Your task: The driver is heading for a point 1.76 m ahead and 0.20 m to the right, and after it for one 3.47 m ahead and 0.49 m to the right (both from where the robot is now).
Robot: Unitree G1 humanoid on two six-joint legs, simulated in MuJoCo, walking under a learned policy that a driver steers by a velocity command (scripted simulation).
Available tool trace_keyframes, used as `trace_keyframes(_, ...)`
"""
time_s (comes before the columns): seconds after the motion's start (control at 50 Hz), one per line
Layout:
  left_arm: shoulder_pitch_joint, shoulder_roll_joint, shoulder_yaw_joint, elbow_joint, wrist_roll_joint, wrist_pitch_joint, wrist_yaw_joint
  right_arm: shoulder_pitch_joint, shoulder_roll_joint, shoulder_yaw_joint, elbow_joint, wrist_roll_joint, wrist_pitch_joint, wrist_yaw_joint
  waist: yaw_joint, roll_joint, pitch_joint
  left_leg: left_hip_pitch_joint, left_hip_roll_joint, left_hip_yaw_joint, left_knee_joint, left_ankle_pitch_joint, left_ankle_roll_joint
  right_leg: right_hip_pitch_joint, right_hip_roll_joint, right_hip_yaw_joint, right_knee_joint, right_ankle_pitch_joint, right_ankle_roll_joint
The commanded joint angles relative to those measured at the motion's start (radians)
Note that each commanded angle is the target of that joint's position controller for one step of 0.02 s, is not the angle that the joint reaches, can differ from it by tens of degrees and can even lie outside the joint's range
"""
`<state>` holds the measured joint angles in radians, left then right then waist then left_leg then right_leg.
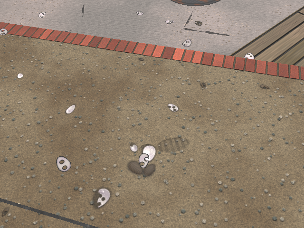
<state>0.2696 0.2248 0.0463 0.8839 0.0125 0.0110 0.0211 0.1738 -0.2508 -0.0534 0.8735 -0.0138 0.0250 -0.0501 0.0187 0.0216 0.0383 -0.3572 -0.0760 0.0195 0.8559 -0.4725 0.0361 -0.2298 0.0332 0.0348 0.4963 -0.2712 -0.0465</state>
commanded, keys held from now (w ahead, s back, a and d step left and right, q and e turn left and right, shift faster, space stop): e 0.38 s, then no key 0.62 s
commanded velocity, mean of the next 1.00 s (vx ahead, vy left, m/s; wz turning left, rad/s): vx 0.00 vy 0.00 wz -0.32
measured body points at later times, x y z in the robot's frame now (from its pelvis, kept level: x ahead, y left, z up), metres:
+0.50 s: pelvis -0.02 +0.04 +0.01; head +0.02 +0.07 +0.45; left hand +0.17 +0.29 -0.13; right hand +0.02 -0.25 -0.09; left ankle +0.01 +0.13 -0.74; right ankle -0.08 -0.08 -0.66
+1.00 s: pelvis -0.04 +0.03 +0.01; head -0.04 +0.02 +0.46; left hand +0.15 +0.22 -0.12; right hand -0.08 -0.23 -0.14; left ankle +0.01 +0.14 -0.74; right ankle -0.09 -0.06 -0.74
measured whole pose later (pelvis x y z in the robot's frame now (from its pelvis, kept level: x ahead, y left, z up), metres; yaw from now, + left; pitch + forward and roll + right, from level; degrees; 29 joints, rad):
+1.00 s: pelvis -0.04 +0.03 +0.01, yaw -19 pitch -2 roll +0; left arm 0.16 0.22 -0.01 0.93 0.01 0.01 0.02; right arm 0.26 -0.25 -0.01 0.95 -0.01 0.01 -0.01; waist -0.03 0.01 0.03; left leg -0.15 0.01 0.01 0.38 -0.19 -0.01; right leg -0.10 0.05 0.04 0.37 -0.23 -0.04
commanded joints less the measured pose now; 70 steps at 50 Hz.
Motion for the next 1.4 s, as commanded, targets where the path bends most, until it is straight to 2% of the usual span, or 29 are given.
trace_keyframes(0.02,-0.009,0.177,0.049,-0.06,-0.005,0.007,0.009,0.004,-0.085,-0.023,-0.067,-0.001,0.004,0.01,-0.033,-0.11,-0.017,-0.165,0.042,-0.068,0.204,0.006,-0.044,0.087,-0.249,0.285,-0.171,0.593,-0.212)
trace_keyframes(0.06,-0.017,0.165,0.05,-0.074,-0.006,0.012,0.004,0.007,-0.085,-0.021,-0.071,-0.006,0.002,0.016,-0.027,-0.125,-0.063,-0.158,0.037,-0.05,0.164,0.036,-0.069,0.123,-0.202,0.255,-0.153,0.599,-0.192)
trace_keyframes(0.14,0.044,0.203,0.068,-0.068,-0.003,0.015,0.003,-0.037,-0.073,-0.009,-0.107,0.006,0.003,0.014,0.014,-0.143,-0.093,-0.152,0.041,-0.051,0.028,0.03,-0.085,0.168,-0.208,0.314,-0.131,0.568,-0.2)
trace_keyframes(0.2,0.017,0.222,0.076,-0.087,0.003,0.024,-0.005,-0.043,-0.085,-0.004,-0.129,0.011,0.0,0.013,0.021,-0.167,-0.103,-0.08,0.03,-0.055,-0.067,0.039,-0.074,0.122,-0.198,0.362,-0.126,0.502,-0.186)
trace_keyframes(0.26,-0.043,0.236,0.082,-0.11,0.005,0.033,-0.017,0.002,-0.097,-0.003,-0.138,0.016,-0.01,0.011,-0.001,-0.185,-0.104,0.035,0.01,-0.056,-0.203,0.053,-0.057,0.058,-0.176,0.414,-0.114,0.462,-0.15)
trace_keyframes(0.3,-0.109,0.231,0.081,-0.129,-0.007,0.04,-0.021,0.09,-0.093,-0.003,-0.121,0.012,-0.022,0.003,-0.061,-0.167,-0.096,0.196,0.005,-0.047,-0.453,0.196,-0.043,-0.027,-0.123,0.417,-0.072,0.343,-0.083)
trace_keyframes(0.32,-0.106,0.194,0.071,-0.142,-0.012,0.037,-0.02,0.112,-0.145,-0.014,-0.12,0.0,-0.03,-0.007,-0.058,-0.085,-0.089,0.285,0.108,-0.143,-0.582,0.196,-0.021,-0.122,-0.062,0.376,-0.002,0.156,-0.026)
trace_keyframes(0.34,-0.045,0.1,0.049,-0.161,-0.017,0.031,-0.019,0.084,-0.252,-0.032,-0.144,-0.014,-0.028,-0.012,-0.014,0.182,-0.098,0.361,0.395,-0.445,-0.67,0.206,0.062,-0.276,0.092,0.182,0.219,-0.179,0.035)
trace_keyframes(0.36,-0.035,0.18,0.067,-0.148,0.01,0.035,-0.009,0.044,-0.269,-0.037,-0.157,-0.018,-0.02,-0.003,-0.013,0.186,-0.074,0.214,0.488,-0.513,-0.65,0.326,0.168,-0.293,0.103,0.083,0.408,-0.334,0.043)
trace_keyframes(0.38,-0.031,0.214,0.077,-0.135,0.015,0.038,-0.011,0.018,-0.202,-0.02,-0.173,-0.017,-0.019,0.004,0.008,0.105,-0.041,0.155,0.459,-0.455,-0.64,0.372,0.194,-0.266,0.057,0.094,0.526,-0.296,0.04)
trace_keyframes(0.4,-0.025,0.205,0.079,-0.116,0.015,0.043,-0.018,-0.026,-0.148,-0.006,-0.179,-0.01,-0.021,0.009,0.026,0.065,-0.005,0.116,0.387,-0.354,-0.628,0.39,0.173,-0.252,0.045,0.095,0.582,-0.232,0.041)
trace_keyframes(0.42,-0.007,0.194,0.077,-0.105,0.013,0.048,-0.027,-0.058,-0.129,0.001,-0.189,-0.011,-0.022,0.01,0.041,0.084,-0.002,0.125,0.32,-0.265,-0.616,0.42,0.144,-0.248,0.047,0.083,0.617,-0.179,0.048)
trace_keyframes(0.46,-0.001,0.178,0.069,-0.098,0.009,0.054,-0.043,-0.029,-0.132,0.0,-0.184,-0.01,-0.029,0.007,0.021,0.131,-0.024,0.189,0.275,-0.184,-0.582,0.573,0.144,-0.265,0.059,0.065,0.639,-0.148,0.07)
trace_keyframes(0.54,-0.071,0.149,0.048,-0.115,0.002,0.059,-0.041,0.067,-0.141,-0.004,-0.146,-0.005,-0.037,0.011,-0.031,0.126,-0.055,0.315,0.305,-0.181,-0.545,0.654,0.179,-0.265,0.052,0.065,0.484,-0.164,0.093)
trace_keyframes(0.64,-0.095,0.125,0.019,-0.111,-0.01,0.06,-0.028,0.071,-0.166,-0.009,-0.12,-0.014,-0.029,0.03,-0.05,0.173,-0.066,0.262,0.301,-0.168,-0.508,0.656,0.179,-0.06,0.033,-0.026,0.166,-0.204,0.062)
trace_keyframes(0.68,-0.053,0.114,0.011,-0.09,-0.012,0.051,-0.021,0.065,-0.173,-0.01,-0.105,-0.007,-0.019,0.035,-0.019,0.155,-0.067,0.235,0.29,-0.161,-0.462,0.703,0.158,0.04,0.03,-0.054,-0.037,-0.075,0.04)
trace_keyframes(0.7,-0.029,0.111,0.005,-0.077,-0.007,0.041,-0.016,0.068,-0.169,-0.009,-0.095,-0.003,-0.015,0.035,0.002,0.123,-0.063,0.189,0.279,-0.149,-0.437,0.682,0.117,0.13,0.014,-0.043,-0.21,0.09,0.027)
trace_keyframes(0.72,-0.032,0.149,0.008,-0.075,0.008,0.026,-0.008,0.09,-0.147,-0.004,-0.093,-0.001,-0.019,0.036,-0.011,0.066,-0.085,0.109,0.258,-0.139,-0.411,0.573,0.06,0.24,-0.063,0.06,-0.257,0.161,0.01)
trace_keyframes(0.74,-0.015,0.209,0.009,-0.085,0.026,0.012,-0.002,0.113,-0.088,0.011,-0.12,-0.005,-0.023,0.043,-0.033,-0.125,-0.134,-0.002,0.184,-0.064,-0.277,0.289,0.01,0.342,-0.284,0.3,-0.271,0.308,-0.026)
trace_keyframes(0.76,-0.091,0.204,0.003,-0.075,0.008,0.007,-0.001,0.088,-0.058,0.022,-0.106,0.01,-0.009,0.03,-0.037,-0.245,-0.049,0.082,0.111,-0.02,-0.325,0.023,-0.007,0.084,-0.355,0.304,-0.235,0.445,-0.138)
trace_keyframes(0.78,-0.138,0.146,-0.013,-0.088,0.01,-0.003,-0.005,0.076,-0.099,0.014,-0.091,0.005,0.003,0.025,-0.041,-0.18,-0.013,0.105,0.117,-0.039,-0.285,0.024,-0.014,0.069,-0.311,0.277,-0.245,0.388,-0.147)
trace_keyframes(0.8,-0.156,0.129,-0.023,-0.08,0.009,-0.01,-0.004,0.063,-0.096,0.013,-0.081,0.005,0.005,0.027,-0.044,-0.174,-0.001,0.107,0.104,-0.039,-0.316,0.072,-0.012,0.065,-0.272,0.24,-0.243,0.341,-0.124)
trace_keyframes(0.82,-0.162,0.127,-0.027,-0.069,0.012,-0.009,0.001,0.069,-0.094,0.014,-0.067,0.007,0.003,0.03,-0.054,-0.167,0.006,0.132,0.102,-0.037,-0.361,0.136,-0.016,0.067,-0.227,0.199,-0.233,0.329,-0.096)
trace_keyframes(0.88,-0.12,0.146,-0.026,-0.035,-0.006,-0.016,0.007,0.11,-0.096,0.021,-0.02,-0.007,-0.015,0.035,-0.05,-0.138,-0.045,0.254,0.137,-0.057,-0.501,0.392,-0.034,0.079,-0.159,0.148,-0.202,0.266,-0.033)
trace_keyframes(0.9,-0.085,0.137,-0.027,-0.02,-0.007,-0.016,0.004,0.1,-0.113,0.019,-0.007,-0.001,-0.019,0.035,-0.025,-0.114,-0.031,0.262,0.151,-0.08,-0.498,0.393,-0.037,0.047,-0.138,0.153,-0.231,0.166,-0.019)
trace_keyframes(0.92,-0.082,0.135,-0.027,-0.003,-0.006,-0.013,0.003,0.103,-0.115,0.017,0.013,0.004,-0.02,0.038,-0.028,-0.075,0.007,0.226,0.152,-0.083,-0.5,0.374,-0.037,0.049,-0.124,0.141,-0.244,0.105,-0.014)
trace_keyframes(0.96,-0.079,0.132,-0.027,0.022,-0.005,-0.011,0.006,0.104,-0.093,0.023,0.042,0.002,-0.021,0.038,-0.03,-0.037,0.04,0.203,0.156,-0.09,-0.524,0.375,-0.034,0.058,-0.115,0.131,-0.227,0.105,-0.013)
trace_keyframes(1.02,-0.073,0.128,-0.027,0.051,-0.006,-0.017,0.005,0.109,-0.086,0.026,0.078,0.001,-0.027,0.033,-0.029,-0.014,0.007,0.22,0.162,-0.097,-0.536,0.401,-0.026,0.082,-0.114,0.118,-0.206,0.161,-0.017)
trace_keyframes(1.4,0.017,0.086,-0.05,0.2,-0.005,-0.018,0.015,0.125,-0.047,0.044,0.222,0.004,-0.024,0.02,-0.029,-0.019,0.021,0.224,0.167,-0.105,-0.532,0.369,-0.004,0.042,-0.102,0.094,-0.202,0.138,-0.005)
